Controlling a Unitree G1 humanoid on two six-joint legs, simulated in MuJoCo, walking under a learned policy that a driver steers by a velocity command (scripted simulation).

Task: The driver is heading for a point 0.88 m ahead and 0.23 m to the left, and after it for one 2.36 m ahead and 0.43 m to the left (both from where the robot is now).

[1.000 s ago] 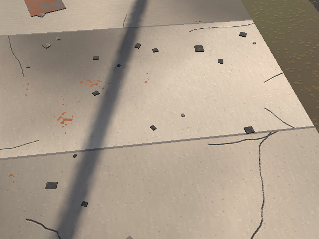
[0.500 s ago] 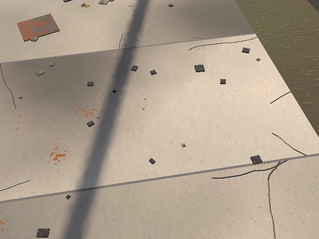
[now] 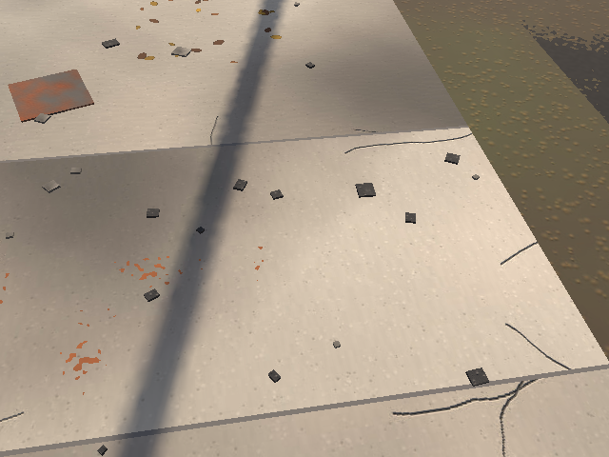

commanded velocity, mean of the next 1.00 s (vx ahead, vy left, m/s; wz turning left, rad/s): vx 0.49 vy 0.00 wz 0.30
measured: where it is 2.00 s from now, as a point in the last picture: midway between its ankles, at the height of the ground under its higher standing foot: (238, 319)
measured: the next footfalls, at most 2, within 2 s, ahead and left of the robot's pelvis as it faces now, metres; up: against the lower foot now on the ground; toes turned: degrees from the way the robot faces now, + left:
right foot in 0.24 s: +0.27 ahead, -0.13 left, +0.00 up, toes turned -6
left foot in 0.80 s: +0.55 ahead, +0.04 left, +0.00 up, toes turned +18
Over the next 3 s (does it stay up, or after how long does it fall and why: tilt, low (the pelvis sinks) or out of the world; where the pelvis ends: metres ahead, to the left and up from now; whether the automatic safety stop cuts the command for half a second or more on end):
stays up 1.04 0.17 -0.01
